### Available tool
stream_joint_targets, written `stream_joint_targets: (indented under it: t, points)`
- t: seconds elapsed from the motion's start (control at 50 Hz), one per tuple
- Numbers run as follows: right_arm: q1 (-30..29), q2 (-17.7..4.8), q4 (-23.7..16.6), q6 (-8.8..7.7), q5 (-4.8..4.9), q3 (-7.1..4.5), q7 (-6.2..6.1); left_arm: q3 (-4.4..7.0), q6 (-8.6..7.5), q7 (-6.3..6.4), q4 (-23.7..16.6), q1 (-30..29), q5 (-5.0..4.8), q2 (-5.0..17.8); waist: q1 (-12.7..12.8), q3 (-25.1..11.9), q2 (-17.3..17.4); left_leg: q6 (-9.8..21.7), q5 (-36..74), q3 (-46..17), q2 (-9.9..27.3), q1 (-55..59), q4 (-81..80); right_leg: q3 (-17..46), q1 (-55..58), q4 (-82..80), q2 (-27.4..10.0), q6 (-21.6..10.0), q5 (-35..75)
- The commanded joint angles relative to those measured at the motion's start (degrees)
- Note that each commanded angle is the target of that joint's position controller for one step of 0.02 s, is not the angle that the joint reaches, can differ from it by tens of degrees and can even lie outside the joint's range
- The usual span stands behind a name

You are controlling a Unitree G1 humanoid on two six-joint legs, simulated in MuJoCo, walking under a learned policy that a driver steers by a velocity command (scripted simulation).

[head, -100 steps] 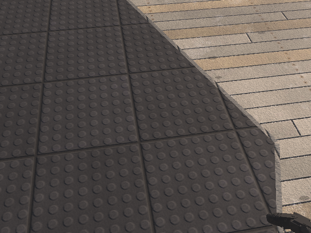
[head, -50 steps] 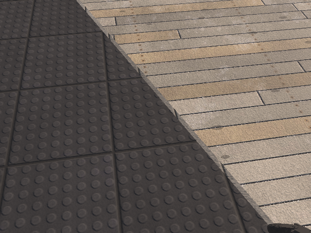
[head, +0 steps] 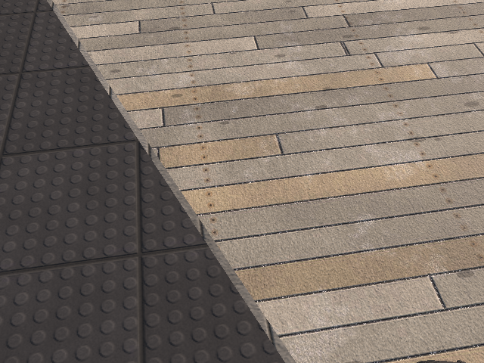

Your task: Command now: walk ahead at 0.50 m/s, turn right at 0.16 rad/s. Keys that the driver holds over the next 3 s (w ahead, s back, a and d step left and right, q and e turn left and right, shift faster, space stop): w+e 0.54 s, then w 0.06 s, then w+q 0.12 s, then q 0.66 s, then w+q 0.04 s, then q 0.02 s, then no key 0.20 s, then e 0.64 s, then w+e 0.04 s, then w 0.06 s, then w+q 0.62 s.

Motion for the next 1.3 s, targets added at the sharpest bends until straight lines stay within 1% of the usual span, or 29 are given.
stream_joint_targets:
  t: [0.02, 0.06, 0.08, 0.1, 0.12, 0.16, 0.2, 0.28, 0.48, 0.54, 0.58, 0.6, 0.62, 0.64, 0.66, 0.7, 0.74, 0.78, 0.88, 1.0, 1.06, 1.08, 1.1, 1.12, 1.14, 1.16, 1.18, 1.22, 1.3]
  points:
    - [-1.26, -7.16, -3.96, -1.59, 0.07, -1.96, 0.39, 2.5, 0.51, 0.58, -1.45, 0.06, -0.38, 10.76, -4.15, 1.51, -6.63, 1.76, -5.42, 0.29, -1.58, 4.6, -2.58, 9.16, -0.25, 4.02, -17.62, -8.12, 30.49]
    - [15.98, -12.36, 0.74, -1.85, -0.7, -4.44, -0.55, 1.44, 0.8, 0.6, -2.67, -1.38, 0.31, 8.26, -11.97, -10.47, -4.47, 5.3, -3.88, -1.33, 0.61, 31.48, -1.18, 5.77, -9.9, 24.58, -11.8, -5.06, 32.91]
    - [23.03, -17.88, 2.08, -1.44, -1.62, -5.9, -1.0, -0.42, -0.02, 0.24, -3.7, 4.85, 0.65, 1.69, -11.05, -19.9, 7.47, 12.73, -11.25, -23.14, 15.65, 55.79, -2.29, 1.13, -33.23, 47.22, -2.97, -0.46, 11.77]
    - [24.31, -14.12, 2.38, -1.12, -1.0, -4.79, -0.92, -0.5, -0.99, 0.15, -2.92, 5.07, 0.0, 2.29, -11.74, -24.35, 13.22, 14.77, -18.68, -38.16, 19.96, 57.7, -10.53, 7.96, -41.03, 57.63, -0.31, -0.08, -16.02]
    - [20.38, -10.63, 2.01, -1.17, -0.72, -3.61, -1.08, 1.2, -1.46, 0.04, -4.0, 0.56, -1.67, 7.94, -11.5, -15.75, 8.79, 11.98, -23.56, -31.55, 18.2, 50.47, -12.45, 10.28, -45.58, 62.1, -3.76, -0.92, -13.69]
    - [11.84, -6.9, 1.04, -1.48, -0.96, -2.51, -1.13, 1.61, -1.2, 0.54, -5.36, -4.78, -1.48, 7.78, -8.4, -4.97, 3.81, 9.17, -19.53, -18.57, 14.47, 34.47, -16.81, 7.85, -44.27, 58.49, -8.68, -1.46, -4.46]
    - [8.01, -4.85, 1.3, -2.14, -1.65, -2.07, -0.99, 2.0, 0.45, 0.68, -4.57, -2.45, -1.06, 5.35, -5.07, -1.98, 5.43, 7.9, -13.93, -10.23, 11.58, 25.74, -20.55, 8.42, -37.87, 54.87, -11.08, -1.33, 0.47]
    - [8.26, -6.61, 2.77, -2.77, -1.96, -2.81, -1.65, 2.2, 2.44, 0.71, -6.28, -4.81, -0.7, 3.38, -3.87, 0.97, 2.33, 9.01, -4.95, -0.77, 11.09, 23.64, -23.54, 8.81, -41.23, 50.02, -11.58, -0.18, 7.98]
    - [15.18, -10.58, 5.44, -0.19, -0.38, -4.13, -3.21, 0.95, 1.79, -2.79, -13.53, -20.9, -0.13, 1.86, -8.61, 5.46, -0.46, 7.32, 5.16, 11.61, 12.61, 36.78, -21.19, 0.96, -44.22, 25.83, -9.21, -1.6, 17.19]
    - [13.96, -12.6, 4.96, 1.08, 0.43, -4.83, -3.38, 1.93, 2.11, -3.48, -14.96, -19.03, -0.21, 4.07, -5.69, 2.38, 1.97, 5.66, 27.9, 13.91, 13.23, 40.53, -12.39, -3.22, -37.53, 24.79, -5.16, -4.4, 8.98]
    - [12.67, -13.14, 4.92, 1.81, 0.87, -4.79, -3.39, 4.16, 2.26, -3.14, -12.43, -7.22, -0.32, 7.63, 1.62, -4.36, 2.09, 3.91, 37.74, 15.3, 11.28, 37.17, 4.44, -5.03, -20.2, 21.04, -0.35, -7.58, 8.52]
    - [13.09, -11.81, 4.57, 1.56, 0.17, -4.12, -3.38, 6.17, 2.54, -2.06, -9.57, 2.53, -0.39, 11.71, 5.8, -9.41, -1.59, 1.61, 25.58, 15.53, 8.92, 25.66, 19.4, 0.94, -2.87, 18.59, -2.05, -9.95, 10.5]
    - [19.56, -2.65, 2.72, 0.22, -1.96, -1.24, -2.22, 6.91, 2.26, -1.26, -8.21, 3.78, -0.75, 17.81, -0.48, -13.78, -17.39, -1.87, -26.85, 13.4, -1.4, -0.77, 40.89, 30.86, 17.46, 15.13, -18.34, -19.54, 4.48]
    - [17.51, -5.08, 3.67, -2.07, 0.51, -1.28, -1.35, 5.35, 1.47, -1.36, -9.4, 6.05, -0.1, 13.91, 1.92, -22.68, -11.74, -1.34, -36.85, -0.61, -4.82, -6.26, 49.59, 48.22, 20.32, 5.06, -25.12, -23.14, -1.84]
    - [10.34, -8.92, 2.0, -3.08, 3.32, -2.49, -0.97, 4.29, 0.65, -1.54, -9.39, 2.86, 0.61, 10.67, 3.19, -14.67, -7.9, 0.2, -32.76, -2.33, -1.75, -11.22, 50.85, 39.03, 15.31, 3.96, -23.64, -19.3, 2.37]
    - [7.76, -8.51, 2.61, -3.17, 1.96, -2.6, -1.64, 2.99, -0.31, -1.48, -10.36, -6.3, 0.92, 6.56, -0.89, -5.89, -3.37, 1.39, -23.79, -2.31, 3.81, -7.42, 42.61, 23.45, -1.16, 3.34, -19.52, -14.7, 12.45]
    - [11.38, -8.12, 4.71, -1.15, 1.32, -3.15, -1.74, 2.19, -1.16, -1.33, -10.57, -9.98, 2.0, 4.16, -4.34, -3.49, -4.99, 0.99, -19.7, -3.5, 5.45, 0.14, 38.87, 15.53, -9.97, 0.13, -17.13, -12.72, 20.9]
    - [13.2, -6.17, 5.67, 0.55, 1.0, -3.01, -2.19, 2.33, -2.09, -1.06, -9.47, -10.32, 2.15, 5.29, -6.07, -1.76, -3.87, -0.36, -18.56, -3.5, 4.28, 1.8, 35.66, 8.67, -13.64, -0.63, -16.45, -12.17, 35.42]
    - [7.56, -3.83, 3.34, 0.97, -0.33, -2.2, -1.75, 2.18, -1.64, 1.07, -8.36, -11.9, 2.44, 6.35, -5.25, -0.28, -5.79, -1.85, -0.56, 0.03, 1.11, 3.44, 14.98, -5.19, -14.98, -0.97, -11.76, -8.34, 42.65]
    - [2.67, -5.28, -0.94, 1.37, -0.48, -2.27, 0.72, 2.75, 1.36, 2.85, -6.47, -10.12, 0.98, 8.28, -3.4, -1.36, -6.64, -0.01, -3.06, 2.98, -1.01, 1.1, 5.67, -5.71, -3.16, 6.1, -16.67, -7.68, 45.24]
    - [10.18, -8.18, -0.34, 1.26, -0.58, -3.76, 1.56, 3.2, 2.95, 3.84, -7.86, -13.15, 0.01, 9.21, -7.73, -4.37, -6.96, 3.09, -8.21, 5.78, -5.09, 9.1, 1.74, -6.39, -2.61, 19.88, -16.0, -5.14, 53.44]
    - [15.63, -10.86, 0.58, 0.96, -0.78, -4.95, 1.11, 3.01, 3.22, 3.87, -8.1, -12.58, 0.04, 8.84, -10.51, -7.26, -3.72, 5.21, 2.2, 4.13, -6.06, 17.74, -4.47, -7.7, -5.46, 30.75, -12.41, -2.1, 47.78]
    - [18.02, -15.86, -0.16, 1.02, -1.37, -6.09, -0.3, 2.07, 2.9, 3.26, -9.65, -11.66, 1.9, 6.43, -9.81, -12.02, 6.73, 9.77, 29.3, -11.42, 4.6, 30.34, -3.4, -8.06, -17.77, 47.67, -6.99, 1.97, 21.34]
    - [15.3, -18.23, -2.05, 1.4, -2.38, -6.03, -0.7, 0.89, 2.37, 2.15, -11.1, -6.72, 2.62, 2.62, -4.69, -20.17, 15.04, 24.81, 37.2, -36.5, 18.03, 45.45, -4.84, -0.09, -36.32, 66.85, 5.29, 5.34, -23.83]
    - [13.76, -14.81, -3.53, 1.74, -1.81, -5.19, -0.43, 1.46, 1.83, 1.12, -9.92, -7.89, 1.3, 6.25, -7.46, -23.66, 6.28, 23.65, 25.36, -34.24, 16.19, 43.65, -7.49, 9.93, -38.28, 69.93, 1.25, 3.89, -21.2]
    - [9.68, -12.1, -5.03, 1.85, -1.01, -4.59, -0.62, 1.74, 1.83, 0.96, -10.95, -11.94, -0.15, 7.32, -7.17, -17.37, 2.93, 20.51, 16.34, -27.31, 13.47, 37.92, -8.55, 9.22, -40.6, 68.29, -0.77, 3.07, -16.78]
    - [7.16, -10.37, -5.21, 2.2, 0.04, -4.19, -0.88, 1.98, 2.26, 1.64, -10.47, -13.43, 0.32, 6.94, -5.77, -11.06, -2.9, 16.89, 8.15, -22.6, 10.35, 30.37, -10.36, 8.17, -40.79, 62.72, -2.97, 3.19, -13.07]
    - [5.64, -8.82, -5.75, 3.06, -0.12, -3.68, -1.8, 2.61, 3.6, 2.67, -10.85, -14.45, 1.44, 7.81, -4.23, -6.86, 0.07, 13.96, -1.45, -19.57, 6.52, 20.01, -12.77, 7.59, -35.59, 54.16, -4.25, 3.4, -8.8]
    - [6.67, -11.89, -6.78, 3.83, -0.78, -4.85, -3.05, 1.97, 3.73, 3.34, -10.47, -13.32, 1.29, 5.33, -4.35, -8.47, 3.75, 13.14, -0.83, -18.64, 4.31, 18.96, -12.71, 7.01, -32.55, 41.79, -2.38, 5.28, -5.11]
